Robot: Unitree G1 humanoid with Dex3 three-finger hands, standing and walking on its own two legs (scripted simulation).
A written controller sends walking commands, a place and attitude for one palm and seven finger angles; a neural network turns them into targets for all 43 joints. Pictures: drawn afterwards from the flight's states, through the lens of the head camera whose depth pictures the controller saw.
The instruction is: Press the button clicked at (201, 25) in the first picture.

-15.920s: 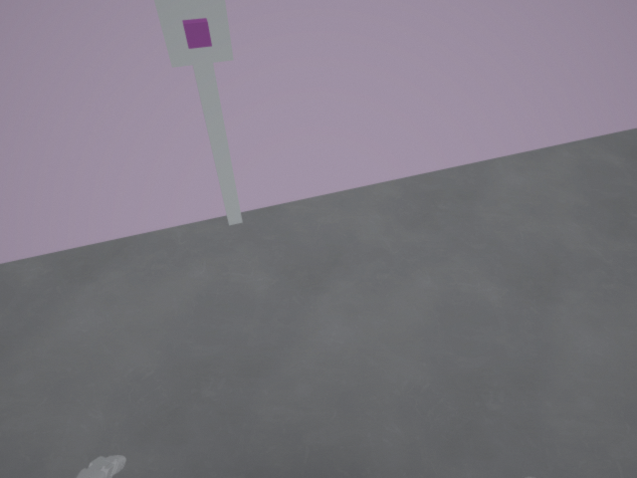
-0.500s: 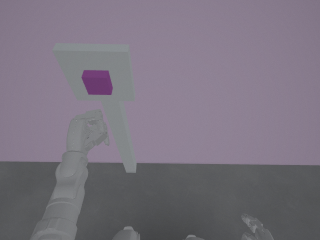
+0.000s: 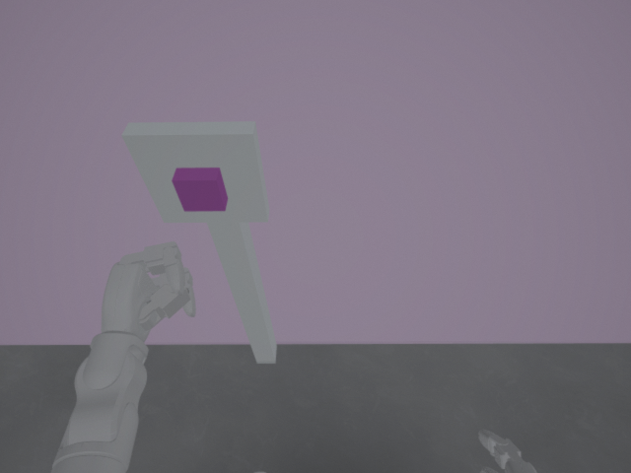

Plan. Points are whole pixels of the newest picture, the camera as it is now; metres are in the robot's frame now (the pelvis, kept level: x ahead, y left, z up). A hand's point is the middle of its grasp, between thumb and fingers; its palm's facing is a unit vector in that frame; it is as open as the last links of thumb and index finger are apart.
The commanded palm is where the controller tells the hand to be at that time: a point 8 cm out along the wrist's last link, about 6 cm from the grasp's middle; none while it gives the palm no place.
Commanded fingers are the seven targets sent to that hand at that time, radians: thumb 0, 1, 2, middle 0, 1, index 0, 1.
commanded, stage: draw the hand back to the body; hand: left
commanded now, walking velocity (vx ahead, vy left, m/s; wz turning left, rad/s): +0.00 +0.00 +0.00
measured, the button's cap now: (201, 188) +0.50 +0.19 +0.08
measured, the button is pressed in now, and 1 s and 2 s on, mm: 0 0 0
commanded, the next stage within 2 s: step back with the hand held close in 1.14 s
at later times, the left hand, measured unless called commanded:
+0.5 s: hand (94, 328) +0.24 +0.22 +0.14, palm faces +0.29 -0.91 -0.29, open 3.1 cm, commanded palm +0.19 +0.27 +0.17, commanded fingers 0.00 0.90 0.90 -1.30 -1.50 -1.30 -1.50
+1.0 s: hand out of the picture +0.19 +0.25 +0.20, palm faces +0.42 -0.81 -0.40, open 3.1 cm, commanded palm +0.14 +0.29 +0.21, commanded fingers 0.00 0.90 0.90 -1.30 -1.50 -1.30 -1.50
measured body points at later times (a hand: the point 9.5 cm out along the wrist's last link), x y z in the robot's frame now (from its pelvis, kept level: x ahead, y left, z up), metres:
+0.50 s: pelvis +0.01 +0.01 +0.04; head +0.01 -0.01 +0.49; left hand +0.22 +0.27 +0.16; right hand +0.22 -0.20 -0.04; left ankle +0.02 +0.12 -0.70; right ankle -0.02 -0.10 -0.70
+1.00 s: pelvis +0.02 +0.01 +0.04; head +0.00 -0.01 +0.49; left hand +0.17 +0.30 +0.22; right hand +0.22 -0.20 -0.04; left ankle +0.02 +0.12 -0.70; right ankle -0.02 -0.10 -0.70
